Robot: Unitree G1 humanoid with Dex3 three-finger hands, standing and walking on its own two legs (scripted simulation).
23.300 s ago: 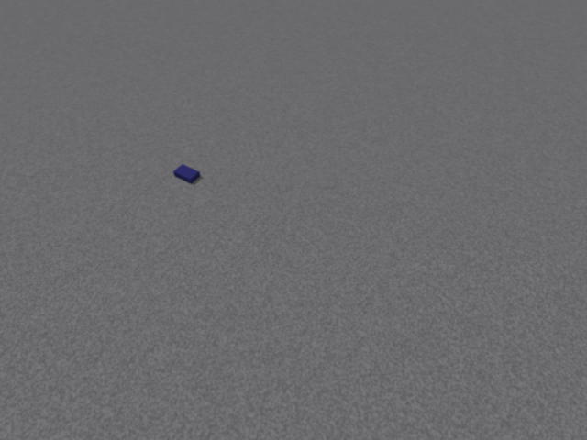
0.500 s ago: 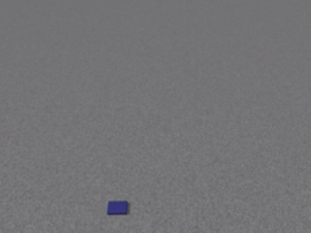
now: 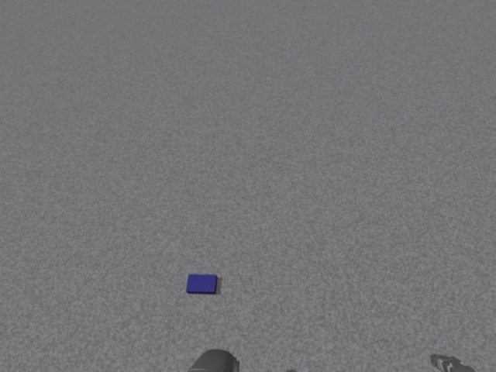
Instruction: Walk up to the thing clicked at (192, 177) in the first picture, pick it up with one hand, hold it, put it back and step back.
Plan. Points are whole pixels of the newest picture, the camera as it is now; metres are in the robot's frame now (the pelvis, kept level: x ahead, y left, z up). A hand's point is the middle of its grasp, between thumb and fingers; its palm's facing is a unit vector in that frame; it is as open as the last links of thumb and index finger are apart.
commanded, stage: walk up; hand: left
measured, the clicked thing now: (202, 284) +0.50 +0.25 -0.75
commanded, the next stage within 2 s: none
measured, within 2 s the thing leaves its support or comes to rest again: neither
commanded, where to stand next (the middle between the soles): +0.11 +0.00 m, yaw -1 degrees
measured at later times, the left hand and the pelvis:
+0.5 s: hand out of the picture +0.09 +0.28 -0.15, palm faces +0.01 -0.91 -0.41, open 7.4 cm; pelvis +0.03 +0.01 -0.01, yaw +2 degrees
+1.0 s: hand out of the picture +0.12 +0.29 -0.15, palm faces -0.02 -0.94 -0.35, open 7.4 cm; pelvis +0.02 +0.03 +0.00, yaw +0 degrees
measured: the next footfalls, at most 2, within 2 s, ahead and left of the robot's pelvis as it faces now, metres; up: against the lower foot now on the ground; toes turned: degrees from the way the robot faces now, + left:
left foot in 0.14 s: +0.05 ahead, +0.16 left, +0.00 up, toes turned +1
right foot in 0.42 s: +0.13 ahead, -0.11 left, +0.00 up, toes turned +0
